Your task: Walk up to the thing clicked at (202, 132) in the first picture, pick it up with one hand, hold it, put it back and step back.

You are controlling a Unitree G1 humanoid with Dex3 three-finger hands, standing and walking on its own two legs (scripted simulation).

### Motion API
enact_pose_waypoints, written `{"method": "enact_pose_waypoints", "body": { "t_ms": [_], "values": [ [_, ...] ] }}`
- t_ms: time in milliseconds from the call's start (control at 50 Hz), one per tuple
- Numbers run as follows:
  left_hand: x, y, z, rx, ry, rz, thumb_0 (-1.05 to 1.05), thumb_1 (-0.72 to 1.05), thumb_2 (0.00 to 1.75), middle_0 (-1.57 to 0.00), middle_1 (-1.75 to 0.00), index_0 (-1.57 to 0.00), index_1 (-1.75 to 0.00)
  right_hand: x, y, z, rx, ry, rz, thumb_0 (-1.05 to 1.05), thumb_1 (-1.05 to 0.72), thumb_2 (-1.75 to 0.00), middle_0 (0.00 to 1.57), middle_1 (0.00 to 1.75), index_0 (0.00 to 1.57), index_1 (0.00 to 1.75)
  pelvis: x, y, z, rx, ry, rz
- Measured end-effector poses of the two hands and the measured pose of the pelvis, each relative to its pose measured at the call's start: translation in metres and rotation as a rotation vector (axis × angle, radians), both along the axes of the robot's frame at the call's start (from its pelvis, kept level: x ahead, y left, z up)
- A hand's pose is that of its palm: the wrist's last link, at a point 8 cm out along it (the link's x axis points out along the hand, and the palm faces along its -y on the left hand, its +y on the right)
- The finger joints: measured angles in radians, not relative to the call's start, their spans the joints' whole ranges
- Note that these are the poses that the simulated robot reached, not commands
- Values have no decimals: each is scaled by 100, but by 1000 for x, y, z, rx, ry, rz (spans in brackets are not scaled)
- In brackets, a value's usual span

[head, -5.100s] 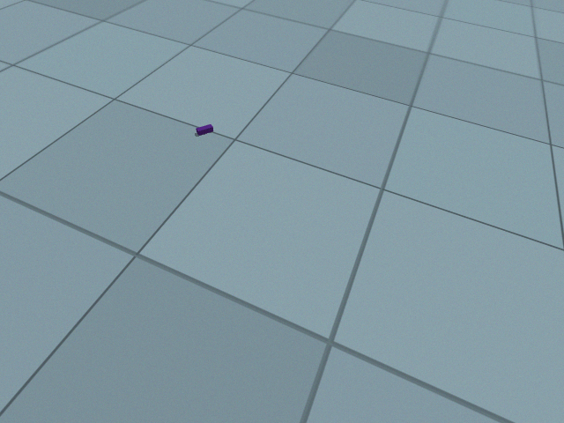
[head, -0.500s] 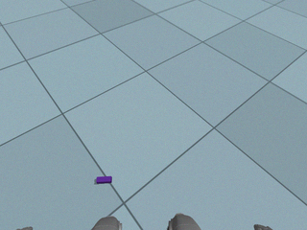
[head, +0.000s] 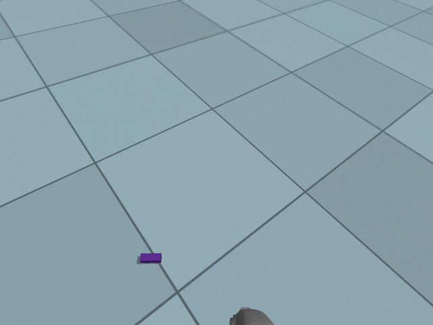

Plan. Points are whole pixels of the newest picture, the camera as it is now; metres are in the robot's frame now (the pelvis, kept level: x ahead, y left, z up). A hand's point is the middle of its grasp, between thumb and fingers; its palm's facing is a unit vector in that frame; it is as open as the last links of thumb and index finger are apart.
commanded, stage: walk up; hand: left
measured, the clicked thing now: (150, 258) +0.48 +0.21 -0.74
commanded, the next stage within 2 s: none
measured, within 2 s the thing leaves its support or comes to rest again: neither
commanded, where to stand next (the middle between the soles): +0.12 +0.00 m, yaw -3 degrees
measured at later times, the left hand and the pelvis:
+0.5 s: hand out of the picture +0.13 +0.27 -0.14, palm faces -0.04 -0.93 -0.35, open 7.3 cm; pelvis +0.02 +0.01 +0.01, yaw -1 degrees
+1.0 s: hand out of the picture +0.12 +0.24 -0.13, palm faces -0.07 -0.94 -0.34, open 7.3 cm; pelvis +0.03 +0.00 +0.02, yaw -2 degrees
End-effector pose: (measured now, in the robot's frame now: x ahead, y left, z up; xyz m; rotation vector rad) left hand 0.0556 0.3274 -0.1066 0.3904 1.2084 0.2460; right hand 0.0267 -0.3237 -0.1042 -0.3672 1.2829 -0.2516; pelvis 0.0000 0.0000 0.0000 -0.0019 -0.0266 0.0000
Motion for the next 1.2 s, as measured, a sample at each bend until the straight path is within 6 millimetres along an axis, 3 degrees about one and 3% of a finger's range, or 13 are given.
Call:
{"method": "enact_pose_waypoints", "body": {
  "t_ms": [100,240,360,520,840,1040,1200],
  "values": [
    [8,-11,-5,-22,-11,-12,0,91,90,-20,-30,-21,-30,16,1,-5,4,-13,4,0,-90,-90,21,30,20,30,2,0,-2,-31,-19,-3],
    [25,-16,-4,-71,-25,-34,0,91,90,-20,-30,-21,-30,44,23,-5,34,-82,26,0,-91,-90,21,30,20,30,9,12,2,3,-14,-9],
    [47,-15,1,-79,-61,-34,0,91,90,-20,-30,-21,-30,63,35,1,58,-101,38,0,-91,-90,21,30,20,30,20,10,9,-7,-16,-14],
    [64,-19,9,-72,-68,-51,0,91,90,-20,-30,-21,-30,81,30,8,52,-135,23,0,-90,-90,21,30,20,30,20,9,14,5,-21,-24],
    [60,-37,16,-75,-18,-53,0,91,90,-20,-30,-21,-30,68,14,7,66,-83,-13,0,-91,-90,21,30,20,30,24,-3,22,11,-21,-34],
    [63,-41,15,-84,-5,-52,0,91,90,-20,-30,-21,-30,50,14,5,70,-33,-38,0,-91,-90,21,30,20,30,26,-3,24,9,-15,-41],
    [72,-39,15,-84,-9,-61,0,91,90,-20,-30,-21,-30,47,18,5,70,-31,-52,0,-91,-90,21,30,20,30,30,0,24,6,-14,-48]
  ]
}}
